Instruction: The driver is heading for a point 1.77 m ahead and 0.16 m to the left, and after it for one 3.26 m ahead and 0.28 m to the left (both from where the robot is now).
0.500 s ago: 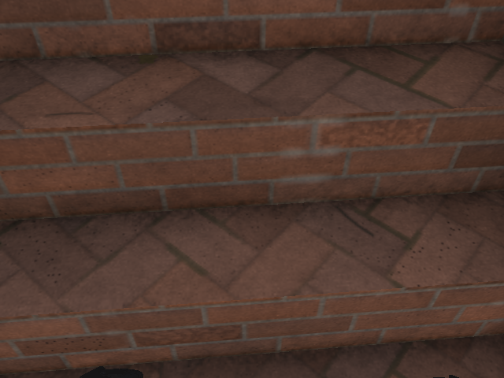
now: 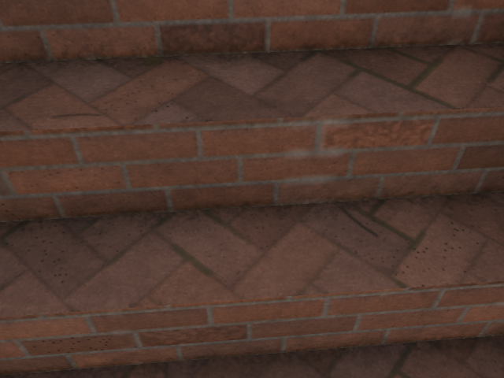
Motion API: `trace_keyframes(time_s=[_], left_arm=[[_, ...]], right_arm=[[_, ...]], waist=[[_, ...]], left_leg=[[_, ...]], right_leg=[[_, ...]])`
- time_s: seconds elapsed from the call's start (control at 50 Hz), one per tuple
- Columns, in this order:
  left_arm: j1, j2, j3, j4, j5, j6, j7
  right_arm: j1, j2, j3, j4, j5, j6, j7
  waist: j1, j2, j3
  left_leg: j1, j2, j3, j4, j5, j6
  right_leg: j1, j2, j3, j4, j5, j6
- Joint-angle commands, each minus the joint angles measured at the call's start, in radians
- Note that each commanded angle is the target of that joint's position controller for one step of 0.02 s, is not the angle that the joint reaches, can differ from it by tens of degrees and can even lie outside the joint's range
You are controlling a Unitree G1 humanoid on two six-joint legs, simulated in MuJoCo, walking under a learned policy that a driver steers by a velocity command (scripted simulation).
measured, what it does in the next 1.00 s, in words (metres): stands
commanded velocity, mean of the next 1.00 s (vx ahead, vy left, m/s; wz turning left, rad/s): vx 0.50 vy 0.00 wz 0.00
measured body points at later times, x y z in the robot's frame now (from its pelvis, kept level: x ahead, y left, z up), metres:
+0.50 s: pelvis +0.00 +0.01 +0.00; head +0.00 +0.01 +0.45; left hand +0.16 +0.26 -0.11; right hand +0.15 -0.24 -0.11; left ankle -0.04 +0.08 -0.75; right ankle -0.01 -0.14 -0.75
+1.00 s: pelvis +0.00 +0.01 +0.00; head -0.01 +0.01 +0.45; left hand +0.14 +0.26 -0.11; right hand +0.14 -0.24 -0.12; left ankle -0.04 +0.08 -0.75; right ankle -0.01 -0.14 -0.75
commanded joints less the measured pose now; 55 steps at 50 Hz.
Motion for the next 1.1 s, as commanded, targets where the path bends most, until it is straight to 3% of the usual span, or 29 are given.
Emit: trace_keyframes(time_s=[0.02,0.32,1.1], left_arm=[[-0.075,0.114,0.024,-0.066,0.003,-0.007,0.006],[-0.054,0.126,0.016,-0.021,-0.005,-0.010,0.011],[-0.026,0.129,0.013,0.045,-0.004,-0.016,0.015]], right_arm=[[-0.072,-0.116,-0.024,-0.063,0.002,-0.018,0.005],[-0.038,-0.133,-0.017,-0.029,0.007,-0.017,-0.004],[-0.011,-0.142,-0.016,0.014,0.007,-0.007,-0.013]], waist=[[0.003,0.007,-0.073],[0.004,-0.003,-0.057],[0.005,0.000,-0.048]], left_leg=[[0.045,0.134,-0.093,-0.013,0.257,-0.023],[0.051,0.129,-0.100,-0.027,0.272,-0.023],[0.063,0.122,-0.106,-0.044,0.282,-0.022]], right_leg=[[-0.016,-0.073,0.035,-0.011,0.195,0.005],[-0.028,-0.072,0.028,-0.016,0.187,0.011],[-0.033,-0.077,0.010,-0.027,0.171,0.018]])
Velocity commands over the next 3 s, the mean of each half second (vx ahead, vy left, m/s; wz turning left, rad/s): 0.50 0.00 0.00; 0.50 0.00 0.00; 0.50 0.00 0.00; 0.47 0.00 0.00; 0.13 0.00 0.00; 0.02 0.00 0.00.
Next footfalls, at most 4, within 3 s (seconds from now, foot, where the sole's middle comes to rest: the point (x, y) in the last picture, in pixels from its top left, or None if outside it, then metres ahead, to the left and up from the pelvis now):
none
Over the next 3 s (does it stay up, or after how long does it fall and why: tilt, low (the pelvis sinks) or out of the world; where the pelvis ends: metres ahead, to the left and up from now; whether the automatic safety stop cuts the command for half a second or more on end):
stays up -0.02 0.00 -0.01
